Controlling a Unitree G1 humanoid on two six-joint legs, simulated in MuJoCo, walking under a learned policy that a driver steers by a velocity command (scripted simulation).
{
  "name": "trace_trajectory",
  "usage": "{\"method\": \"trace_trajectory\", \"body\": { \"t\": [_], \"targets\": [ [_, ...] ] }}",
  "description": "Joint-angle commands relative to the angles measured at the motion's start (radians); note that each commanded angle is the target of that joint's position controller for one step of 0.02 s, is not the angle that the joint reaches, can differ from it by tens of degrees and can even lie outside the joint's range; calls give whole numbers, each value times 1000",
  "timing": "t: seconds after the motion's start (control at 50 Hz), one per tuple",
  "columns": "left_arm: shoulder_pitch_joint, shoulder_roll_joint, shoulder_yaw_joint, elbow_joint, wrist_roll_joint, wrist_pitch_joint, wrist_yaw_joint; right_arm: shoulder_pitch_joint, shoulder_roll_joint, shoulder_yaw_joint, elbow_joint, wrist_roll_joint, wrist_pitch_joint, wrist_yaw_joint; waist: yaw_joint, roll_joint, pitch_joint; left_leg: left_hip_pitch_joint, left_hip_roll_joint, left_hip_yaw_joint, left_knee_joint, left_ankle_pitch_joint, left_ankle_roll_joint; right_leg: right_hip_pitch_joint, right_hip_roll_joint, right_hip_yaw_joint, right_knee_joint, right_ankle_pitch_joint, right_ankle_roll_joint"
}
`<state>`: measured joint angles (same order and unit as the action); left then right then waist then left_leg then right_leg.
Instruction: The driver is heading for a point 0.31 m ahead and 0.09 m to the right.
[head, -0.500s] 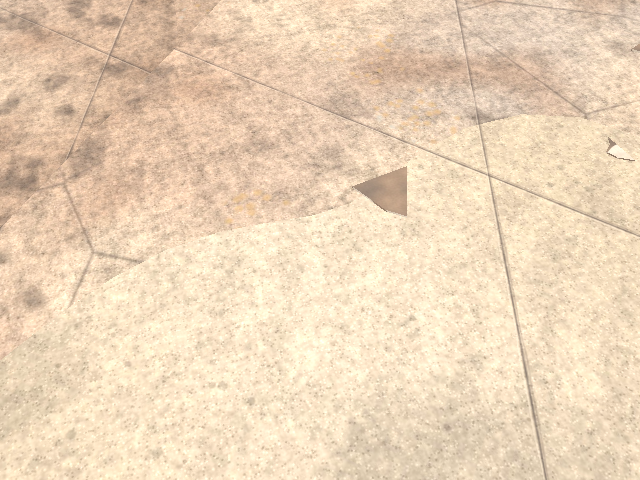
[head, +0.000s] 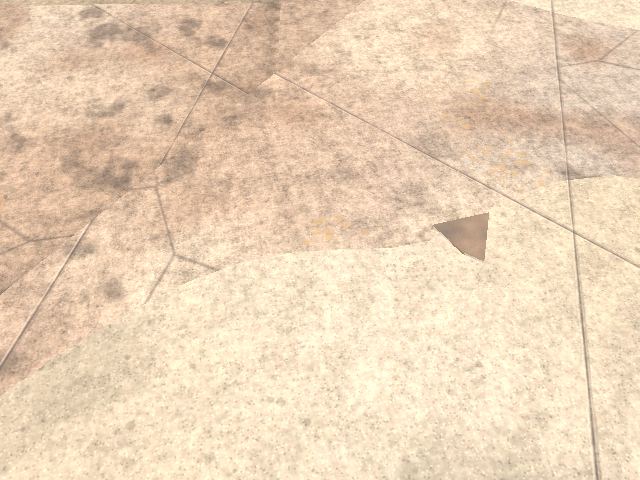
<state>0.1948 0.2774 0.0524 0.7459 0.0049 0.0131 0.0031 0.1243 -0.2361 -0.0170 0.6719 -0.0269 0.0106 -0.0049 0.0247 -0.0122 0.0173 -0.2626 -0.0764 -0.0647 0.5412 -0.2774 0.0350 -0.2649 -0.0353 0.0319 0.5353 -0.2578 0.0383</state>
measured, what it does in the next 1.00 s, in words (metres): steps on the spot, turning right: right foot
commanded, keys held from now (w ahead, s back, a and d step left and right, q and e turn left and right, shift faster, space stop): e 0.60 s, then w+e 0.06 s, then w+q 0.34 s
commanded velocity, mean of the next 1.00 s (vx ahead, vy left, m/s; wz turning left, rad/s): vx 0.10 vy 0.00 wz -0.30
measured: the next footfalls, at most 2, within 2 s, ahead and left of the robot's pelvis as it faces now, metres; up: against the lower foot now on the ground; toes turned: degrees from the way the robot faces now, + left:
right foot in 0.48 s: +0.00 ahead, -0.16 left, +0.00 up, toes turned -17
left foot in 1.06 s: +0.20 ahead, +0.03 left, +0.00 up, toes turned -16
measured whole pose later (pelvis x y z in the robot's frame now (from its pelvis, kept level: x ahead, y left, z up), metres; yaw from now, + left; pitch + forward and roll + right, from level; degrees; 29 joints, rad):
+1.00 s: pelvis +0.06 -0.07 +0.01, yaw -19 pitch +2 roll +0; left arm 0.31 0.31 0.05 0.70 -0.01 -0.04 -0.01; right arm 0.18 -0.30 -0.05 0.72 0.03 -0.05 0.03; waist 0.05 -0.01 -0.03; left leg -0.40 0.04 0.02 0.59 -0.26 0.04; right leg -0.10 0.03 0.02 0.34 -0.28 -0.04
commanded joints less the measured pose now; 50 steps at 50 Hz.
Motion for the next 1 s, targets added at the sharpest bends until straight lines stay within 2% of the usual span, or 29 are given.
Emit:
{"method": "trace_trajectory", "body": {
  "t": [0.02,0.06,0.12,0.16,0.18,0.2,0.22,0.24,0.26,0.28,0.3,0.32,0.38,0.42,0.46,0.48,0.5,0.52,0.54,0.56,0.58,0.6,0.62,0.66,0.7,0.74,0.84,0.94,1.0],
  "targets": [
    [-70,217,49,-92,-12,-21,0,67,-160,-50,-35,-12,-22,-14,-78,-147,-40,18,48,-9,-40,-5,-18,0,-120,178,-111,276,-130],
    [-76,167,37,-98,-9,-25,-1,8,-160,-59,-45,1,-11,-31,-56,-165,-35,57,47,25,17,21,-30,-54,-129,239,-152,189,-143],
    [-59,172,42,-115,-16,-26,9,24,-136,-68,-50,8,5,-34,-47,-158,-48,52,49,33,24,16,-12,-62,-114,268,-121,178,-144],
    [-58,166,44,-135,-19,-15,17,40,-129,-76,-49,11,2,-27,-44,-103,-59,68,71,27,-5,27,6,-91,-80,252,-70,153,-130],
    [-62,157,43,-149,-21,-10,19,51,-137,-83,-46,12,1,-24,-41,-49,-58,80,101,1,-42,35,23,-121,-48,219,-20,131,-111],
    [-61,143,40,-162,-22,-6,20,66,-153,-91,-43,12,1,-22,-38,28,-58,102,155,-55,-95,54,56,-167,-2,163,57,91,-82],
    [-51,128,37,-170,-21,-1,19,84,-178,-99,-41,11,0,-21,-37,122,-56,131,262,-163,-162,115,119,-228,47,90,166,29,-48],
    [-31,122,38,-174,-17,3,16,64,-191,-101,-48,8,-4,-23,-27,213,-64,138,396,-267,-199,236,203,-268,59,20,311,-181,-24],
    [-48,148,49,-183,-15,8,11,70,-179,-94,-59,4,-14,-28,-46,197,-66,143,480,-324,-210,375,271,-320,23,30,501,-342,-8],
    [-48,160,60,-184,-22,14,6,60,-177,-90,-64,5,-21,-32,-39,127,-61,145,495,-305,-203,452,288,-351,6,50,614,-364,1],
    [-40,140,56,-182,-28,22,3,26,-186,-93,-65,14,-25,-34,-19,91,-48,146,461,-231,-197,442,253,-364,-23,58,595,-326,6],
    [-50,117,47,-183,-28,27,0,7,-202,-99,-61,22,-25,-35,-21,99,-36,145,422,-159,-195,440,220,-356,-39,41,541,-272,11],
    [-70,83,30,-201,-30,30,-20,2,-223,-108,-52,23,-5,-36,-43,154,-67,116,345,8,-166,482,175,-206,-19,-51,355,-196,14],
    [-56,104,38,-209,-35,32,-30,26,-236,-112,-41,34,3,-33,-48,173,-98,142,357,37,-128,480,162,-136,6,-90,225,-145,2],
    [10,113,51,-193,-29,39,-31,24,-232,-111,-33,57,3,-27,-10,153,-115,107,348,85,-39,390,108,-1,52,-136,15,13,-36],
    [46,146,66,-186,-23,41,-19,81,-199,-103,-10,55,-2,-21,-6,78,-117,25,308,144,74,261,43,117,59,-86,-87,130,-70],
    [77,264,95,-206,-24,36,-1,92,-143,-86,-28,9,-4,-17,-19,-185,-104,-245,200,230,362,-132,-63,286,-160,245,-145,483,-162],
    [67,326,96,-237,17,14,-8,-1,-138,-77,-89,-7,-9,-24,12,-296,-143,-432,68,101,594,-444,-116,256,-380,557,-163,673,-396],
    [80,273,83,-232,29,-7,-17,-51,-183,-90,-88,14,-9,-30,57,-156,-172,-439,88,-3,699,-419,-114,239,-356,518,-190,567,-422],
    [42,244,72,-220,20,-21,-15,-51,-188,-93,-82,28,-5,-34,20,-123,-119,-445,104,-18,701,-328,-100,201,-292,426,-185,477,-362],
    [-5,220,68,-220,0,-21,-6,-28,-189,-97,-58,22,-2,-43,-8,-72,-95,-443,119,-24,661,-240,-100,179,-234,366,-180,396,-303],
    [-44,198,57,-225,-16,-16,2,-19,-199,-101,-51,13,2,-49,-24,-82,-83,-423,121,-28,624,-179,-105,152,-205,332,-178,401,-274],
    [-35,190,52,-221,-20,-12,11,2,-194,-101,-42,11,-1,-43,-35,-92,-109,-373,109,-15,615,-120,-110,126,-171,312,-195,314,-266],
    [2,176,48,-217,-19,-12,20,7,-171,-94,-36,24,-13,-25,-24,-103,-121,-370,97,-6,529,-36,-108,142,-140,335,-257,-34,-269],
    [18,158,39,-207,-13,-22,25,-11,-157,-84,-27,35,-26,-12,-6,-130,-94,-376,102,12,395,11,-106,167,-148,342,-308,-177,-264],
    [46,155,36,-183,-5,-33,24,-40,-139,-72,-23,34,-43,-1,17,-142,-73,-334,113,24,275,40,-102,171,-154,321,-326,-160,-255],
    [94,199,45,-141,-3,-57,7,-77,-145,-61,-31,50,-70,19,58,-120,2,-306,131,43,139,38,-57,149,-203,314,-363,-210,-266],
    [111,208,49,-109,-14,-70,-9,-81,-141,-48,-46,59,-83,37,62,-90,37,-292,136,59,77,1,-4,172,-230,268,-371,-194,-267],
    [98,209,51,-95,-23,-68,-15,-49,-136,-42,-45,59,-86,45,31,-66,29,-189,119,92,6,37,27,153,-220,188,-332,-115,-245]
  ]
}}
